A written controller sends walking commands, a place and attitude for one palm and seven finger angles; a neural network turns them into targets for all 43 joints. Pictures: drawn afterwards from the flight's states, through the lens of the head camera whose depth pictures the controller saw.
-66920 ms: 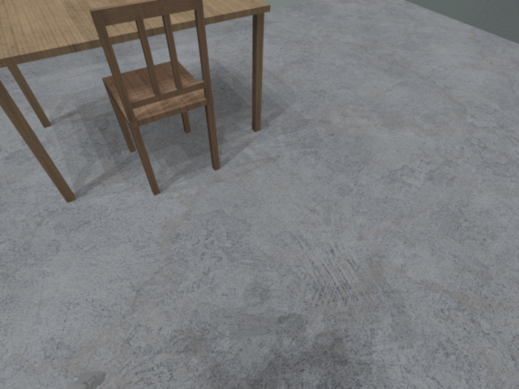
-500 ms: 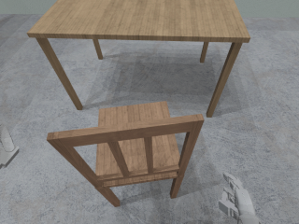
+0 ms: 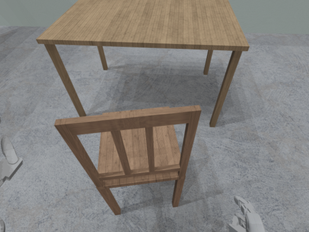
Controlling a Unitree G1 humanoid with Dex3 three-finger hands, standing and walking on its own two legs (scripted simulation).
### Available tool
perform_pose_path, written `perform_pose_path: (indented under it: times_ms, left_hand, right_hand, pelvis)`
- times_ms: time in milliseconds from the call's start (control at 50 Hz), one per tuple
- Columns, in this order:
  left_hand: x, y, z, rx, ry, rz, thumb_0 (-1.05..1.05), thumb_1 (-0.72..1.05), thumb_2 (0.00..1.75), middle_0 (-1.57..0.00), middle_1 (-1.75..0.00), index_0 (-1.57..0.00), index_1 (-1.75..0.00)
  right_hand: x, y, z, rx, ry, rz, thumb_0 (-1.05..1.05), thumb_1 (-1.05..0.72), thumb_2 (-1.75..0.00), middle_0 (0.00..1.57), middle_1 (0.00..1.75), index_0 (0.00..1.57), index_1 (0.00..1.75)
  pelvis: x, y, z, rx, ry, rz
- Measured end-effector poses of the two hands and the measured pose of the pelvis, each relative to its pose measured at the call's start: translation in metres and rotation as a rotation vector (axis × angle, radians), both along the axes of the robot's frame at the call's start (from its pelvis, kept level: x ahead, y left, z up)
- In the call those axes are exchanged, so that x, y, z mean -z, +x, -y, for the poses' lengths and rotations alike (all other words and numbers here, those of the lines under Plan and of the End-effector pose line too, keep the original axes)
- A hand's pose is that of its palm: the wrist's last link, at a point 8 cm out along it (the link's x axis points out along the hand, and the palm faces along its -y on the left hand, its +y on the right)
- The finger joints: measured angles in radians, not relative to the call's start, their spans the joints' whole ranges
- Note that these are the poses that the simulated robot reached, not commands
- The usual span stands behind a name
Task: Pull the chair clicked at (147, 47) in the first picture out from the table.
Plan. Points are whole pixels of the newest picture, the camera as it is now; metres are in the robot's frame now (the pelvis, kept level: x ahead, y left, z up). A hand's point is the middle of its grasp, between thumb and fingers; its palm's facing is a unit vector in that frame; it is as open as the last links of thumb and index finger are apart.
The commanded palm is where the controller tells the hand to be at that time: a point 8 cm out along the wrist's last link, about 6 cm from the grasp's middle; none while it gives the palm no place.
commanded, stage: step back with the hand held close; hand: left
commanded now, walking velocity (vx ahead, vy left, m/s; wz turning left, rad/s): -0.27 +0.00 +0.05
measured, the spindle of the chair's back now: (122, 154) +0.36 +0.15 -0.08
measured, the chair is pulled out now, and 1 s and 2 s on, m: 0.51 0.51 0.51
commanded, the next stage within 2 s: stop stepping back and stand still in 1.20 s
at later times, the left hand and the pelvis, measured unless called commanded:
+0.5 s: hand out of the picture +0.16 +0.28 +0.17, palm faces +0.54 -0.70 -0.46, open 7.4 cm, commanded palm +0.09 +0.31 +0.19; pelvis -0.03 +0.00 +0.00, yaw +3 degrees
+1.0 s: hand out of the picture +0.13 +0.30 +0.17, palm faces +0.45 -0.68 -0.57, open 7.4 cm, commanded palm +0.06 +0.33 +0.19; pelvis -0.06 +0.02 +0.00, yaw +5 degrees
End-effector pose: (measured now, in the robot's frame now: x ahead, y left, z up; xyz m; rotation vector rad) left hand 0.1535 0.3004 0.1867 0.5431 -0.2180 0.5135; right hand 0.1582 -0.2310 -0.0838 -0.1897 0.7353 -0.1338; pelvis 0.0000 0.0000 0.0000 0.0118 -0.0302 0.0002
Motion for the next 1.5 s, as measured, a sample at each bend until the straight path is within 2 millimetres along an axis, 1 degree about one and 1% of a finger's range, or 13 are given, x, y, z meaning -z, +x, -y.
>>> perform_pose_path:
  times_ms: [120, 260, 400, 540, 700, 820, 880, 1060, 1180, 1260, 1320, 1380, 1500]
  left_hand:
    - [-0.002, -0.001, 0.005, 0.071, 0.037, -0.035, 0.01, 0.89, 0.90, -0.22, -0.30, -0.21, -0.30]
    - [-0.020, -0.021, 0.000, 0.092, 0.185, -0.015, 0.01, 0.89, 0.90, -0.22, -0.30, -0.21, -0.30]
    - [-0.014, -0.039, -0.011, -0.032, 0.129, 0.028, 0.01, 0.89, 0.90, -0.22, -0.30, -0.21, -0.30]
    - [0.002, -0.036, -0.012, 0.005, 0.049, 0.009, 0.01, 0.89, 0.90, -0.21, -0.30, -0.21, -0.30]
    - [-0.016, -0.043, -0.014, 0.033, 0.193, 0.060, 0.01, 0.89, 0.90, -0.22, -0.30, -0.21, -0.30]
    - [-0.016, -0.044, -0.003, 0.059, 0.158, 0.091, 0.01, 0.89, 0.90, -0.21, -0.30, -0.21, -0.30]
    - [-0.013, -0.046, -0.006, 0.084, 0.137, 0.062, 0.01, 0.89, 0.90, -0.22, -0.30, -0.21, -0.30]
    - [-0.012, -0.077, -0.040, 0.048, 0.141, 0.018, 0.01, 0.89, 0.90, -0.22, -0.30, -0.22, -0.30]
    - [-0.014, -0.080, -0.013, 0.117, 0.082, 0.089, 0.01, 0.89, 0.90, -0.21, -0.30, -0.21, -0.30]
    - [-0.016, -0.077, 0.016, 0.237, 0.136, 0.071, 0.01, 0.89, 0.90, -0.21, -0.30, -0.21, -0.30]
    - [-0.023, -0.088, 0.031, 0.325, 0.201, 0.044, 0.01, 0.89, 0.90, -0.21, -0.30, -0.21, -0.30]
    - [-0.024, -0.102, 0.029, 0.341, 0.221, -0.015, 0.01, 0.89, 0.90, -0.22, -0.30, -0.21, -0.30]
    - [-0.009, -0.130, -0.001, 0.215, 0.162, -0.090, 0.01, 0.89, 0.90, -0.22, -0.30, -0.22, -0.30]
  right_hand:
    - [-0.007, -0.021, 0.009, 0.000, -0.040, -0.043, 0.01, -0.91, -0.89, 0.20, 0.30, 0.20, 0.30]
    - [-0.005, -0.035, 0.017, 0.035, -0.048, -0.042, 0.01, -0.91, -0.89, 0.20, 0.30, 0.20, 0.30]
    - [0.008, -0.030, 0.012, -0.001, -0.032, -0.055, 0.01, -0.91, -0.89, 0.20, 0.30, 0.20, 0.30]
    - [0.000, -0.022, -0.004, -0.061, -0.059, -0.071, 0.01, -0.91, -0.89, 0.20, 0.30, 0.20, 0.30]
    - [-0.002, -0.007, -0.018, -0.078, -0.037, -0.005, 0.01, -0.91, -0.89, 0.20, 0.30, 0.20, 0.30]
    - [0.004, -0.005, -0.015, -0.095, -0.032, -0.011, 0.01, -0.91, -0.89, 0.20, 0.30, 0.20, 0.30]
    - [0.002, -0.015, -0.012, -0.076, -0.051, -0.040, 0.01, -0.91, -0.89, 0.20, 0.30, 0.20, 0.30]
    - [-0.014, -0.055, -0.021, -0.027, -0.083, -0.045, 0.01, -0.91, -0.89, 0.20, 0.30, 0.20, 0.30]
    - [-0.010, -0.075, -0.026, -0.074, -0.037, -0.023, 0.01, -0.91, -0.89, 0.20, 0.30, 0.20, 0.30]
    - [0.000, -0.094, -0.018, -0.083, -0.011, -0.021, 0.01, -0.91, -0.89, 0.20, 0.30, 0.20, 0.30]
    - [-0.001, -0.116, -0.007, -0.042, -0.002, -0.039, 0.01, -0.91, -0.89, 0.21, 0.30, 0.20, 0.30]
    - [-0.008, -0.140, 0.010, 0.051, -0.016, -0.056, 0.01, -0.91, -0.89, 0.21, 0.30, 0.20, 0.30]
    - [-0.020, -0.176, 0.029, 0.138, -0.070, -0.037, 0.01, -0.91, -0.89, 0.20, 0.30, 0.20, 0.30]
  pelvis:
    - [-0.004, -0.019, 0.001, -0.009, -0.007, -0.024]
    - [0.002, -0.024, 0.002, -0.026, 0.001, -0.018]
    - [0.006, -0.021, 0.002, -0.050, -0.004, -0.021]
    - [0.001, -0.030, -0.005, -0.065, -0.008, -0.039]
    - [0.009, -0.029, 0.001, -0.086, -0.020, -0.045]
    - [0.010, -0.036, 0.001, -0.089, -0.021, -0.053]
    - [0.006, -0.044, -0.005, -0.100, -0.019, -0.058]
    - [-0.003, -0.061, -0.015, -0.084, -0.063, -0.067]
    - [-0.004, -0.083, -0.008, -0.011, -0.063, -0.094]
    - [-0.002, -0.110, 0.004, -0.011, -0.100, -0.077]
    - [-0.003, -0.124, 0.010, -0.006, -0.087, -0.073]
    - [-0.004, -0.129, 0.008, 0.017, -0.056, -0.084]
    - [-0.007, -0.146, 0.006, 0.023, -0.022, -0.046]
